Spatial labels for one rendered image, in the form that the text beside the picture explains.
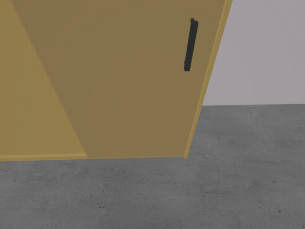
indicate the handle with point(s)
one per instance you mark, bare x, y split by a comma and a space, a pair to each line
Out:
190, 45

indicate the wardrobe door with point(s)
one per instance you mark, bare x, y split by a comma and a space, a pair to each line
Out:
32, 118
117, 67

